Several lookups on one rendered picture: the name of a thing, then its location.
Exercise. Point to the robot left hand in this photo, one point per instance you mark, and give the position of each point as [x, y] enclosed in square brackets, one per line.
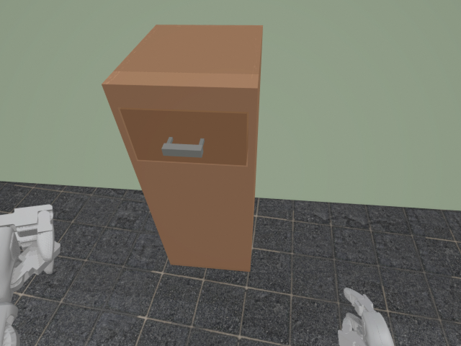
[32, 229]

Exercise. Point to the left robot forearm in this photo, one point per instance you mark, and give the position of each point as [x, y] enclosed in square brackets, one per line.
[8, 334]

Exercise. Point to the drawer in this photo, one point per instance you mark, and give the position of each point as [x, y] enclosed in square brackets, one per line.
[226, 134]

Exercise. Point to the cabinet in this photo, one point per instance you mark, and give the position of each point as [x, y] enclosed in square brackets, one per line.
[204, 213]

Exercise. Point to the robot right hand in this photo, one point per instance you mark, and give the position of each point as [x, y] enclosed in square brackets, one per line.
[371, 330]

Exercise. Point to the handle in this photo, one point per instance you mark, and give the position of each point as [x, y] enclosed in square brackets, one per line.
[186, 150]

